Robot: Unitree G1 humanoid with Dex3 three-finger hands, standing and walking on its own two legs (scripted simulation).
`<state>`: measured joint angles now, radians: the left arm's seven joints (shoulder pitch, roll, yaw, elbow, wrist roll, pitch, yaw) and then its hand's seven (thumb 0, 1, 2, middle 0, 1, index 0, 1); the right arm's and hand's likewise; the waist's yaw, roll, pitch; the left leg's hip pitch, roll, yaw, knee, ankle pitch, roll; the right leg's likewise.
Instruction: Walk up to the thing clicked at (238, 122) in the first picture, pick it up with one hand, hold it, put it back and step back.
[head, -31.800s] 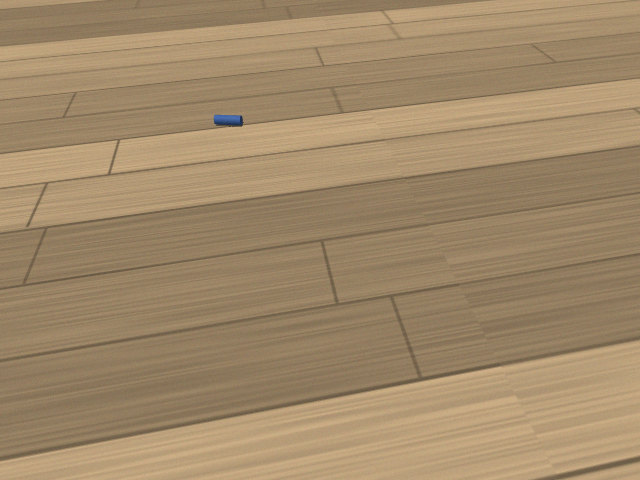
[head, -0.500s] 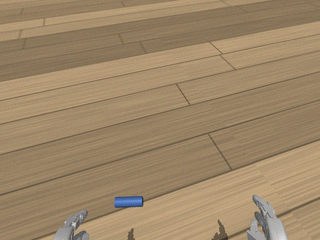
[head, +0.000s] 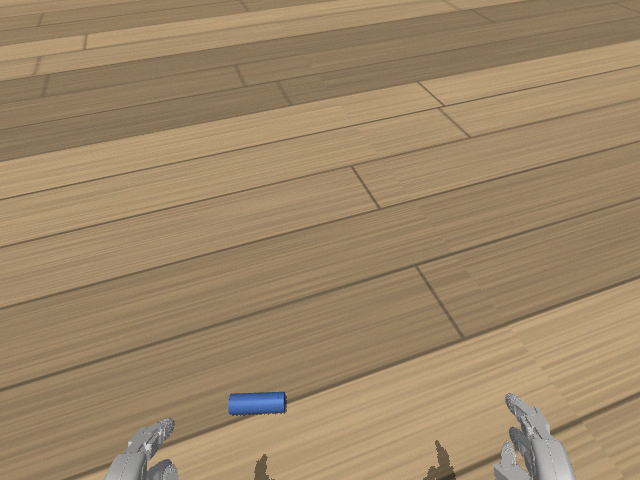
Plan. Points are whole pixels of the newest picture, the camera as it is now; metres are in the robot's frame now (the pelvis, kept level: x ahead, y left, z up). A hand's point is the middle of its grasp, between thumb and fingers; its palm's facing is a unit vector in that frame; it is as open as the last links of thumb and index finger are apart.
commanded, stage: home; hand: left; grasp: from above
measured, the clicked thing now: (257, 403) +0.49 +0.20 -0.69
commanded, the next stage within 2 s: stand in 0.46 s
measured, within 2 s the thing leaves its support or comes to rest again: neither
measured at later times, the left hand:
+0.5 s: hand out of the picture +0.16 +0.18 -0.05, palm faces +0.05 -0.98 -0.20, open 7.4 cm
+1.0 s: hand out of the picture +0.06 +0.23 -0.11, palm faces +0.03 -0.94 -0.33, open 7.4 cm
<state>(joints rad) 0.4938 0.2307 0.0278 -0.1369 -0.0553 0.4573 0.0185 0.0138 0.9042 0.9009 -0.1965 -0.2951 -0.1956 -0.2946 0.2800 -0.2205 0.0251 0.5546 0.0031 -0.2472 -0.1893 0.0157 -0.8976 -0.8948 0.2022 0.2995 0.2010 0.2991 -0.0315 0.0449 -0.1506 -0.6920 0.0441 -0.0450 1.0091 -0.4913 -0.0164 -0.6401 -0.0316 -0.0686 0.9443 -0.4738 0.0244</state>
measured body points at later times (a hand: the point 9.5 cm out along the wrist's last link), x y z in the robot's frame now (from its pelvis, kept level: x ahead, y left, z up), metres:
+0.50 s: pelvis +0.00 +0.00 +0.00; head +0.02 +0.01 +0.45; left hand +0.16 +0.23 -0.03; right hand +0.17 -0.24 -0.06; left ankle +0.01 +0.12 -0.68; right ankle +0.00 -0.14 -0.68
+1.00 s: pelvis +0.00 +0.00 +0.05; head +0.01 +0.00 +0.50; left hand +0.05 +0.28 -0.09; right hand +0.08 -0.28 -0.08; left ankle +0.01 +0.12 -0.68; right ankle +0.00 -0.14 -0.68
